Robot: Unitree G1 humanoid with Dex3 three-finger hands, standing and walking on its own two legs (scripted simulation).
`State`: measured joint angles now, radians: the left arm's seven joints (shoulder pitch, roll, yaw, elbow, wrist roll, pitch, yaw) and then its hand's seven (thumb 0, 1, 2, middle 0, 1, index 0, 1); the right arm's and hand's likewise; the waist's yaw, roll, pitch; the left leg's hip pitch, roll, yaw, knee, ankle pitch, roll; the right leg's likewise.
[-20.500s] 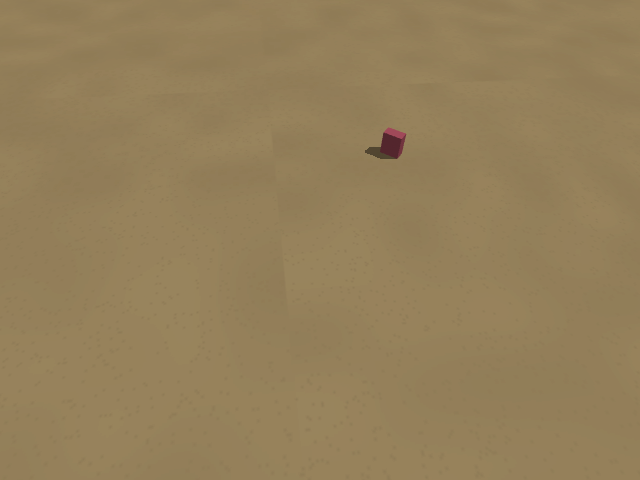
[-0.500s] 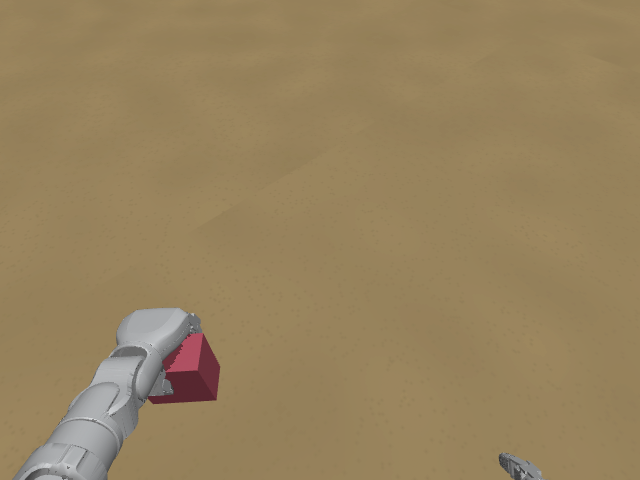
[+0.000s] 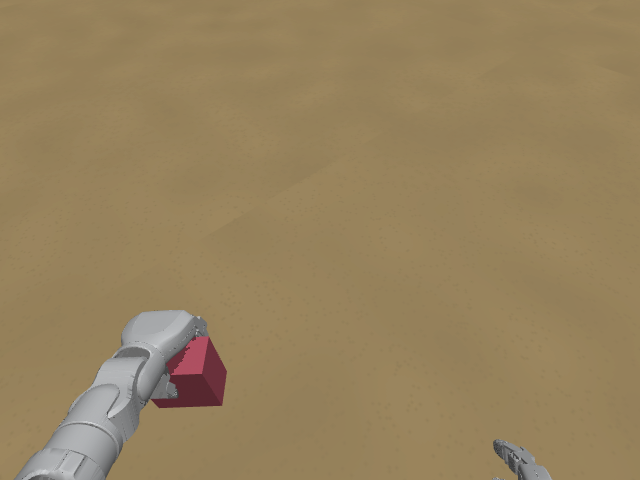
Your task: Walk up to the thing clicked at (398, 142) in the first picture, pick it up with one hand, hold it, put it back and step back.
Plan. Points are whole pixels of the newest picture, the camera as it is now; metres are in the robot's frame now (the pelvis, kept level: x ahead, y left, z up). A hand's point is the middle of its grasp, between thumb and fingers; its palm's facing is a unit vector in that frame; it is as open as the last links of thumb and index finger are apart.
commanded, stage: hold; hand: left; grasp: from above
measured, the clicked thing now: (182, 373) +0.29 +0.21 -0.10
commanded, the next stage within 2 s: crouch in 0.84 s
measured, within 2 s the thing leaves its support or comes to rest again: neither
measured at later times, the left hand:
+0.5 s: hand (165, 371) +0.27 +0.22 -0.04, palm faces -0.49 -0.04 -0.87, open 8.9 cm
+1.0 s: hand (163, 366) +0.28 +0.22 -0.04, palm faces -0.49 -0.04 -0.87, open 8.9 cm
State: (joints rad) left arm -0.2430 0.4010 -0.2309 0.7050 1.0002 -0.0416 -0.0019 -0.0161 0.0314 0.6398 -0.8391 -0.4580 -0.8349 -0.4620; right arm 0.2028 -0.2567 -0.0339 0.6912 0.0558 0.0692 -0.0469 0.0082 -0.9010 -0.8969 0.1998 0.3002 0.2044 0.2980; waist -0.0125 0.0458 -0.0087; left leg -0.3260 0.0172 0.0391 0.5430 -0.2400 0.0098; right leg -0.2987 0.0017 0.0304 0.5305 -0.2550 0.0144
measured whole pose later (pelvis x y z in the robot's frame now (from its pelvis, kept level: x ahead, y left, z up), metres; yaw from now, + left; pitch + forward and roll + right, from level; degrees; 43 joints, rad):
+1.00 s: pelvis +0.00 +0.00 +0.00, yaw +0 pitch +0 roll +0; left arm -0.23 0.42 -0.23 0.67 1.00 -0.06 -0.04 -0.02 0.07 0.60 -0.80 -0.50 -0.79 -0.50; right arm 0.18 -0.25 -0.02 0.70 0.06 0.08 -0.06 0.01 -0.90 -0.90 0.20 0.30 0.20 0.30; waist 0.00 0.04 0.01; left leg -0.28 0.01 0.04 0.49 -0.21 0.01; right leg -0.25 0.00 0.03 0.48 -0.23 0.01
